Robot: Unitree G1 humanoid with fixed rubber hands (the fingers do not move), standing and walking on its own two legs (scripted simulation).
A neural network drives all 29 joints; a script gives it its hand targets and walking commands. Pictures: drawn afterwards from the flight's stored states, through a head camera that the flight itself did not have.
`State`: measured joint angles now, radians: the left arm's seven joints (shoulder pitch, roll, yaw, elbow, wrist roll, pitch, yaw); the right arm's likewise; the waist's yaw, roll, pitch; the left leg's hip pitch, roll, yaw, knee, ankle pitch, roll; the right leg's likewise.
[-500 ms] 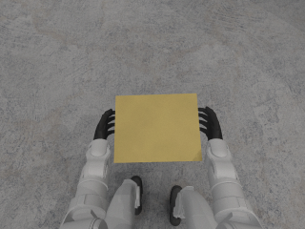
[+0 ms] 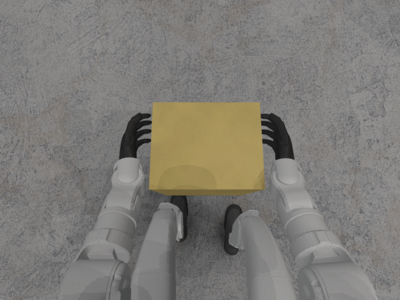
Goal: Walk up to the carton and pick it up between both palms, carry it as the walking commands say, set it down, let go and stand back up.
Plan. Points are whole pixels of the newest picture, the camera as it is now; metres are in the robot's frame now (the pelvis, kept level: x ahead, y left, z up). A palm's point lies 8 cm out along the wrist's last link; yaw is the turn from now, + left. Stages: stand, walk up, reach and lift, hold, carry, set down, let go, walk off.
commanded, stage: set down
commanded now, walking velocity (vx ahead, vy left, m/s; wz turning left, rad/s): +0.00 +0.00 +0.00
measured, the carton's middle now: (205, 157) +0.36 +0.02 -0.24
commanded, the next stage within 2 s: none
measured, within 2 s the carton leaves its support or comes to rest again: neither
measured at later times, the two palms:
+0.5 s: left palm (141, 143) +0.38 +0.18 -0.22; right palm (269, 144) +0.39 -0.13 -0.21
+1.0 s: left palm (148, 134) +0.42 +0.18 -0.31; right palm (260, 134) +0.43 -0.13 -0.29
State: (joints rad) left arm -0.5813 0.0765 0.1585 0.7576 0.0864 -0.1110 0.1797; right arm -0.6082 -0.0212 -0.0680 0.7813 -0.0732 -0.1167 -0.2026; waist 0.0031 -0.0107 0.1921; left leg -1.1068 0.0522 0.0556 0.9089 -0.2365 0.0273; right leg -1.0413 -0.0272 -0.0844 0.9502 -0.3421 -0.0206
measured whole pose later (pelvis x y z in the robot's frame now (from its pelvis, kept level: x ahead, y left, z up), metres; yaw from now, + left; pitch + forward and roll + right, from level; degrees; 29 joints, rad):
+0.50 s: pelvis -0.02 +0.00 -0.06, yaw -1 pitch +34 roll -2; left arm -0.77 0.13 0.17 0.80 0.07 -0.08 0.18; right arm -0.78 -0.05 -0.10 0.78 -0.05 -0.06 -0.21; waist 0.00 -0.01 0.15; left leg -1.49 0.05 0.03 1.19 -0.30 0.03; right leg -1.42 -0.03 -0.08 1.24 -0.42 -0.02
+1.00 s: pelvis -0.03 +0.00 -0.14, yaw -1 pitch +38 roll -3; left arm -0.98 0.18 0.17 0.89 0.06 -0.04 0.17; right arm -0.97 -0.09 -0.15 0.83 -0.04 0.01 -0.19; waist 0.00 -0.01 0.16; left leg -1.77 0.05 0.01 1.48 -0.38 0.04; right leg -1.69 -0.02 -0.07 1.53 -0.51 -0.02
